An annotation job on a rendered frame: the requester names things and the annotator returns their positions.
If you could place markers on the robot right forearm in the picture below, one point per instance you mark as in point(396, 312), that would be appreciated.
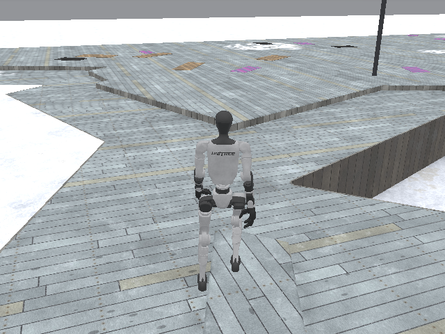
point(249, 192)

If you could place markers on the right robot upper arm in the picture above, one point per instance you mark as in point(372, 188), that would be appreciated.
point(246, 160)

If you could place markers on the left robot upper arm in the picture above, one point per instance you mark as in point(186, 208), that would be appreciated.
point(201, 148)

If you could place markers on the left robot hand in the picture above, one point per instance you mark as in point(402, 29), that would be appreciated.
point(204, 191)

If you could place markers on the left robot thigh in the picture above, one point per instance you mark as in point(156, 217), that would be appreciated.
point(204, 211)

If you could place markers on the robot left shin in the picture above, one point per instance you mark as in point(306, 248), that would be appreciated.
point(202, 258)

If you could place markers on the robot left forearm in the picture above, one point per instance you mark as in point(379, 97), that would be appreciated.
point(198, 183)

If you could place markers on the right robot hand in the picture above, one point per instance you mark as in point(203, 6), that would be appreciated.
point(251, 218)

